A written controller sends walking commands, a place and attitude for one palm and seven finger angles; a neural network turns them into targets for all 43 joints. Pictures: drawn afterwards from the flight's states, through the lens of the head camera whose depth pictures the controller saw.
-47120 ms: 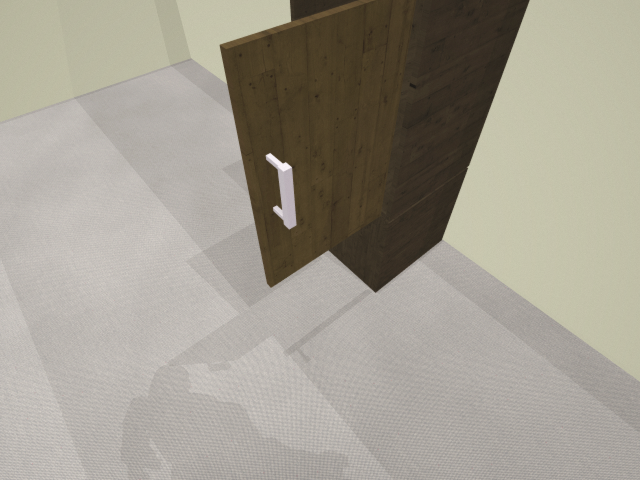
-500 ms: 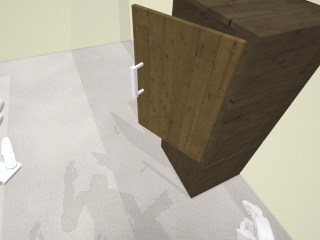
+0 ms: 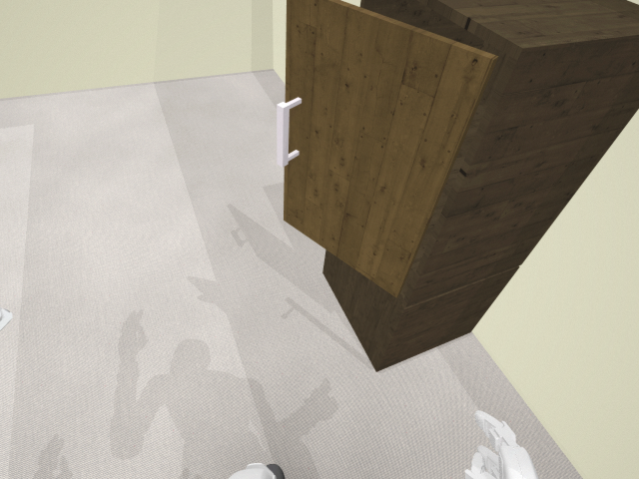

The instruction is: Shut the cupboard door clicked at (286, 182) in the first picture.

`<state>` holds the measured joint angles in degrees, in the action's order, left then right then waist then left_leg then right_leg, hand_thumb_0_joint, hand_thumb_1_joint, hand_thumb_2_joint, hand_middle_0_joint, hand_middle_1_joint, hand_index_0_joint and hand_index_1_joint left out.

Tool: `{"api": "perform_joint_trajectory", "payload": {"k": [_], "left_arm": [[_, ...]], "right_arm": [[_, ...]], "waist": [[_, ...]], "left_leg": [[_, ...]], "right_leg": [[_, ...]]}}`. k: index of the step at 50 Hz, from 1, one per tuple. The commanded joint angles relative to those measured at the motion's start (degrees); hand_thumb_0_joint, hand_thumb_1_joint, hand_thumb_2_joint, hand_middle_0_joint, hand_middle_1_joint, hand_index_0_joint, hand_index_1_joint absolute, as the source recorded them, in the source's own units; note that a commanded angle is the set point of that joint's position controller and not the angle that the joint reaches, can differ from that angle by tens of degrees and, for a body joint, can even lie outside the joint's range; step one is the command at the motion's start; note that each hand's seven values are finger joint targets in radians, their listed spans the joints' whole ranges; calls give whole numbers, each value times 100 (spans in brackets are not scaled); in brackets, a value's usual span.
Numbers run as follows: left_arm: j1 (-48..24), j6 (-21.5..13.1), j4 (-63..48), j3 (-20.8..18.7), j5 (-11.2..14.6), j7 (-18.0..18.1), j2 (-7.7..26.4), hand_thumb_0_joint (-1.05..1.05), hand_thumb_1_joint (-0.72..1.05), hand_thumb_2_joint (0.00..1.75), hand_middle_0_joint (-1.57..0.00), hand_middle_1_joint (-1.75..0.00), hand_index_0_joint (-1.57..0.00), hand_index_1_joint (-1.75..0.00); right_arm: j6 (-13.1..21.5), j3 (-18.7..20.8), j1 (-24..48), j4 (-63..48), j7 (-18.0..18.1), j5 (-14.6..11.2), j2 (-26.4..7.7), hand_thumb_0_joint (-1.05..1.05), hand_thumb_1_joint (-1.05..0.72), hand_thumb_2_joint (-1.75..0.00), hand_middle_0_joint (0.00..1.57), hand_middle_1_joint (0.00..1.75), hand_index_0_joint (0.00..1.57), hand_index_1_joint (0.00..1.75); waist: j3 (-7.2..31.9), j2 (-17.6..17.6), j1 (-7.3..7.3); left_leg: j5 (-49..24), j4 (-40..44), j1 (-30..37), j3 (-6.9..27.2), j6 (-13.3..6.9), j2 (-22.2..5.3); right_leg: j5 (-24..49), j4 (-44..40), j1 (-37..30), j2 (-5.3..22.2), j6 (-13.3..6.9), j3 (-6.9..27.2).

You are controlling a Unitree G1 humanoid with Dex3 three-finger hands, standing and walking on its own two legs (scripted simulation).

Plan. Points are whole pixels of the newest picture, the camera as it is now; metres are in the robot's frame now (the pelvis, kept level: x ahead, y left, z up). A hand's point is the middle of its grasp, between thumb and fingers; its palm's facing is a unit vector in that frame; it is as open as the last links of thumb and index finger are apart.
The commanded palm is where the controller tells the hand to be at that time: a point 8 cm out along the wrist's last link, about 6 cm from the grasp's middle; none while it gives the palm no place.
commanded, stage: step back with the hand held close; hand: left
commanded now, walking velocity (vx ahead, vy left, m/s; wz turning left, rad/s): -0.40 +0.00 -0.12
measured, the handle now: (289, 132) +0.80 +0.10 +0.00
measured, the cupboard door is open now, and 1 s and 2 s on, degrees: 26 26 26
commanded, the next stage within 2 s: stop stepping back and stand still in 0.20 s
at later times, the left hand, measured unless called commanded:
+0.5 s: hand out of the picture +0.14 +0.32 +0.19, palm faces +0.41 -0.87 -0.27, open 7.4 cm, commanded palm +0.06 +0.35 +0.20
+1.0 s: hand out of the picture +0.09 +0.35 +0.18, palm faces +0.31 -0.87 -0.38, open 7.4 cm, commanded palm +0.02 +0.40 +0.20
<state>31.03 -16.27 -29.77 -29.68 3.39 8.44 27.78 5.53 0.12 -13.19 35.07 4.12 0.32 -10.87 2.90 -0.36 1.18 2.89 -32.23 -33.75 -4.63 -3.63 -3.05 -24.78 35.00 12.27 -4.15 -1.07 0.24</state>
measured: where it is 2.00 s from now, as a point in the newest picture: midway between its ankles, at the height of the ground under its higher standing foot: outside the picture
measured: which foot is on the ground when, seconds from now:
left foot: down 0.00-0.30, up 0.32-0.40, down 0.42-0.66, up 0.68-0.88, down 0.90-1.00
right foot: down 0.00-0.42, up 0.44-0.68, down 0.70-1.00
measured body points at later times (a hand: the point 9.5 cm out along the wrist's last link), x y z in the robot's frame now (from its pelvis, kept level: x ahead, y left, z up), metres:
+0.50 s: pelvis -0.11 +0.06 +0.01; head -0.12 +0.12 +0.45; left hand +0.11 +0.36 +0.20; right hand +0.02 -0.19 -0.06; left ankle +0.03 +0.11 -0.72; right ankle -0.13 -0.12 -0.67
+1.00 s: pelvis -0.16 +0.12 +0.01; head -0.17 +0.15 +0.46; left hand +0.06 +0.39 +0.20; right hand -0.08 -0.14 -0.08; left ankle -0.11 +0.25 -0.72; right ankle -0.21 +0.02 -0.69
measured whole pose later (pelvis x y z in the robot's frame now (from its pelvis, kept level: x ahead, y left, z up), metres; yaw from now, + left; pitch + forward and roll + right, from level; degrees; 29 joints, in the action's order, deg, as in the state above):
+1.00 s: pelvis -0.16 +0.12 +0.01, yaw -8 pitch -1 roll +0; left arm 29.4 -8.0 -28.8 -25.1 3.7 9.5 24.4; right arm 3.2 -0.4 -16.3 37.9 5.5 0.3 -10.1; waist 1.9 3.8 3.5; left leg 16.2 -36.3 -18.9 -4.7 1.3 -4.4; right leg -27.4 47.6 18.2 -0.1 -0.8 -2.4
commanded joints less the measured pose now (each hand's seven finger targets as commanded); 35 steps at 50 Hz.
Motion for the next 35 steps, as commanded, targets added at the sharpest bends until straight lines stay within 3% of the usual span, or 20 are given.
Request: {"api": "perform_joint_trajectory", "payload": {"k": [1, 3, 5, 8, 11, 13, 15, 17, 19, 20, 21, 23, 25, 28, 30, 31, 32, 33, 34, 35], "left_arm": [[-595, -426, -1185, -380, 56, 147, 980, 0, 90, 90, -20, -30, -20, -30], [-1080, -313, -1296, -26, -32, 177, 930, 0, 90, 90, -20, -30, -20, -30], [-1051, -158, -1162, -76, -27, 176, 985, 0, 90, 90, -20, -30, -20, -30], [-1075, -267, -858, -187, 31, 61, 949, 0, 90, 90, -20, -30, -20, -30], [-525, -254, -734, -478, 89, 3, 942, 0, 90, 90, -20, -30, -20, -30], [-360, -285, -1022, -488, 164, -31, 1039, 0, 90, 90, -20, -30, -20, -30], [-89, -270, -1216, -343, 106, 14, 1076, 0, 90, 90, -20, -30, -20, -30], [-261, -95, -1144, -212, -23, 93, 932, 0, 90, 90, -20, -30, -20, -30], [-1500, 109, -1069, 249, -59, 106, 618, 0, 90, 90, -20, -30, -20, -30], [-1894, 164, -924, 284, -88, 153, 550, 0, 90, 90, -20, -30, -20, -30], [-2135, 137, -914, 239, -64, 206, 535, 0, 90, 90, -20, -30, -20, -30], [-1823, 173, -836, 14, -130, 147, 738, 0, 90, 90, -20, -30, -20, -30], [-943, 348, -1335, 26, -58, 42, 632, 0, 90, 90, -20, -30, -20, -30], [42, 512, -2267, 87, 57, 55, 639, 0, 90, 90, -20, -30, -20, -30], [483, 602, -2303, -100, 106, 96, 856, 0, 90, 90, -20, -30, -20, -30], [590, 698, -2147, -199, 126, 103, 967, 0, 90, 90, -20, -30, -20, -30], [577, 714, -2008, -353, 93, 91, 1169, 0, 90, 90, -20, -30, -20, -30], [144, 701, -2033, -436, 77, 100, 1262, 0, 90, 90, -20, -30, -20, -30], [-391, 574, -1913, -784, 125, 176, 1541, 0, 90, 90, -20, -30, -20, -30], [-1025, 437, -1496, -1048, 176, 249, 1731, 0, 90, 90, -20, -30, -20, -30]], "right_arm": [[339, 265, 612, -575, 24, 73, -718, 0, -90, -90, 20, 30, 20, 30], [375, 350, 705, -567, 131, -79, -775, 0, -90, -90, 20, 30, 20, 30], [316, 326, 794, -587, 209, -62, -782, 0, -90, -90, 20, 30, 20, 30], [240, 335, 973, -709, 170, -57, -853, 0, -90, -90, 20, 30, 20, 30], [77, 364, 967, -807, 113, 119, -837, 0, -90, -90, 20, 30, 20, 30], [38, 395, 821, -855, 8, 77, -689, 0, -90, -90, 20, 30, 20, 30], [55, 368, 612, -775, -41, -6, -569, 0, -90, -90, 20, 30, 20, 30], [-27, 319, 369, -690, -48, 54, -638, 0, -90, -90, 20, 30, 20, 30], [-20, 165, 154, -583, 50, 56, -723, 0, -90, -90, 20, 30, 20, 30], [98, 249, 328, -604, 170, 23, -1077, 0, -90, -90, 20, 30, 20, 30], [271, 247, 359, -665, 199, -12, -1094, 0, -90, -90, 20, 30, 20, 30], [404, 320, 512, -702, 93, -38, -981, 0, -90, -90, 20, 30, 20, 30], [355, 335, 667, -831, -100, -20, -842, 0, -90, -90, 20, 30, 20, 30], [241, 265, 729, -942, -271, 4, -661, 0, -90, -90, 20, 30, 20, 30], [164, 239, 621, -939, -249, 124, -618, 0, -90, -90, 20, 30, 20, 30], [96, 231, 615, -894, -235, 148, -608, 0, -90, -90, 20, 30, 20, 30], [13, 206, 456, -794, -202, 70, -548, 0, -90, -90, 20, 30, 20, 30], [-104, 253, 362, -641, -173, -25, -589, 0, -90, -90, 20, 30, 20, 30], [-114, 208, 290, -551, -114, 64, -661, 0, -90, -90, 20, 30, 20, 30], [-119, 165, 453, -533, -94, 145, -720, 0, -90, -90, 20, 30, 20, 30]], "waist": [[604, 67, -14], [1019, 745, 44], [860, 255, 45], [-82, -770, 40], [162, -1430, -119], [513, -770, -139], [547, 830, -55], [-105, 1279, -6], [-495, 181, 300], [-732, -1383, 235], [-659, -2174, 96], [183, -1654, -45], [364, -1536, -171], [729, -1974, -251], [769, -1927, -227], [735, -1614, -231], [665, -450, -207], [129, 927, -112], [-29, 973, 31], [-153, 742, 111]], "left_leg": [[1036, 112, 2259, 332, 574, -389], [-118, -229, 3066, 130, 445, -148], [-501, 94, 3060, 289, 366, -284], [2395, 1307, 2023, 876, 364, -675], [3900, 2541, 209, 1400, 605, -1058], [2916, 1374, 936, 545, 754, -471], [1547, -1638, 2775, -59, 853, 394], [1997, -2948, 2207, 670, 667, 153], [2109, -197, 2029, 834, 558, -82], [2859, 1629, 1084, 1830, 346, -669], [3724, 2600, 374, 3161, -110, -1408], [5168, 3023, 591, 2854, 370, -1358], [4560, 3079, 916, 2267, 833, -1112], [3459, 2983, 1210, 1005, 1014, -636], [2956, 2777, 930, 762, 1137, -409], [2801, 2262, 548, 485, 1226, -197], [2349, 700, 629, -114, 1075, 213], [2031, -1927, 780, -10, 805, 336], [2118, -3085, 128, 538, 594, 329], [1871, -3554, 39, 844, 567, -116]], "right_leg": [[1303, -1680, 1435, 1270, -440, 1468], [3171, -1319, 1413, 1137, 19, 1062], [2790, -1096, 1449, 825, 152, 678], [-712, -1203, 1604, 276, -36, 448], [-798, -208, -133, -153, -293, -34], [-892, -918, 431, 222, -486, 230], [-1612, -2584, 2914, 1717, -884, 1661], [-1337, -2437, 3328, 2143, -1027, 1549], [-1174, -918, 2703, 1196, -86, 169], [-945, 530, 1978, 352, 179, -223], [-531, 1649, 1275, -27, 255, -138], [-662, 2683, 638, -294, 223, -55], [-456, 2721, 553, -427, 166, -302], [-479, 1467, -305, -583, 21, -896], [-787, -88, -1269, -620, -182, -1090], [-631, -949, -1851, -443, -330, -963], [-246, -1831, -1517, 337, -508, -270], [-88, -2482, 208, 1785, -913, 1009], [-526, -2865, 807, 2576, -1463, 1836], [-598, -2662, 968, 2781, -1577, 1630]]}}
